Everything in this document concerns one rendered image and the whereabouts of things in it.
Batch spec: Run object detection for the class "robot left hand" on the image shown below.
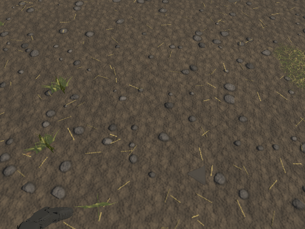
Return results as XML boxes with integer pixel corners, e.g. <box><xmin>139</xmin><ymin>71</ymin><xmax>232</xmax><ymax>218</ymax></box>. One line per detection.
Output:
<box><xmin>16</xmin><ymin>206</ymin><xmax>73</xmax><ymax>229</ymax></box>

